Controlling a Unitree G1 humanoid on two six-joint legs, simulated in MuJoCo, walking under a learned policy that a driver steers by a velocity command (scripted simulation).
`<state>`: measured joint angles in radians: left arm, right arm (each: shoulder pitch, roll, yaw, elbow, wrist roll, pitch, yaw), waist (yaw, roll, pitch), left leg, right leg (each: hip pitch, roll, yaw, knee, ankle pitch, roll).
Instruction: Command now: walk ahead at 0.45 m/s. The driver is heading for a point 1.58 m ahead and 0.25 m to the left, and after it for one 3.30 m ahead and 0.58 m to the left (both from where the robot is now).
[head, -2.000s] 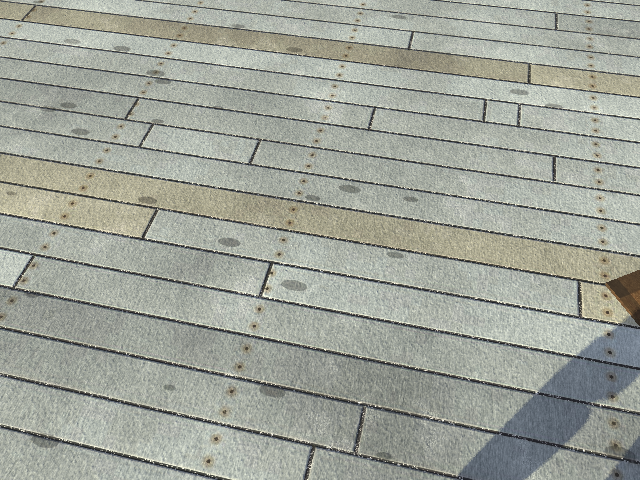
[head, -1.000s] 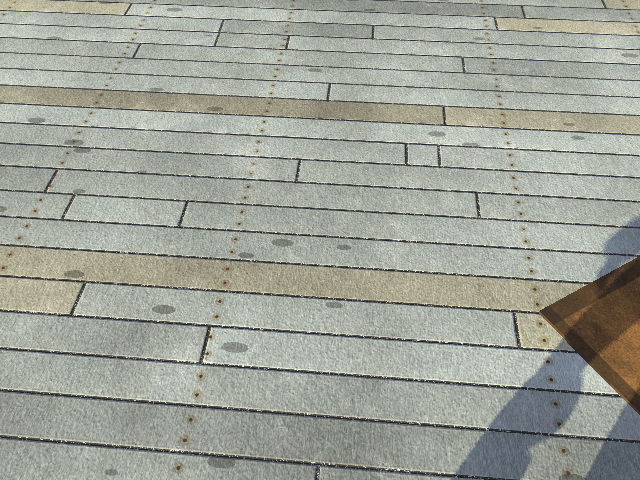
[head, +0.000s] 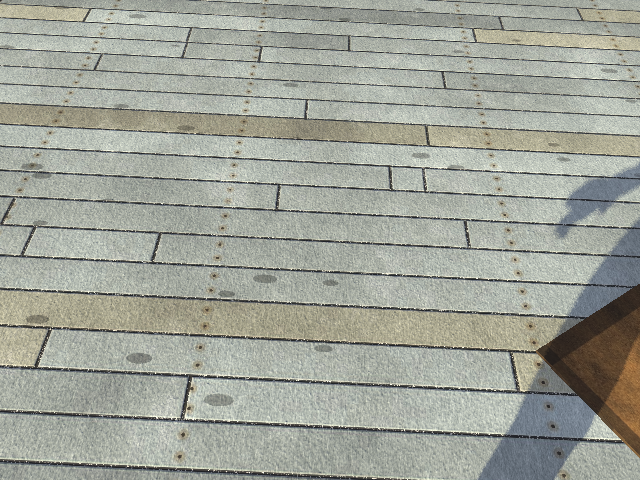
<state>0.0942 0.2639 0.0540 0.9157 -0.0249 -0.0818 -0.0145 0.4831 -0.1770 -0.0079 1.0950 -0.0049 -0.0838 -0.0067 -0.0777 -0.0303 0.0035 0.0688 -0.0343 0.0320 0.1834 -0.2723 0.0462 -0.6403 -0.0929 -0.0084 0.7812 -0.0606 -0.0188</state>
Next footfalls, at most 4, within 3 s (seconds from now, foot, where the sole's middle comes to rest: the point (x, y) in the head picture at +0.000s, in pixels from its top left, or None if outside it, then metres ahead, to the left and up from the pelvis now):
0.18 right None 0.30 -0.14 -0.78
0.72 left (251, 434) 0.61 0.10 -0.78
1.26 right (347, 308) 0.92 -0.14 -0.78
1.80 left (241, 233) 1.19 0.13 -0.78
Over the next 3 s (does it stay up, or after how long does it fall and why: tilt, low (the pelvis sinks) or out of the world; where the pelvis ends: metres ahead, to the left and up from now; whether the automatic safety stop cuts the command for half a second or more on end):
stays up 1.17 0.04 -0.01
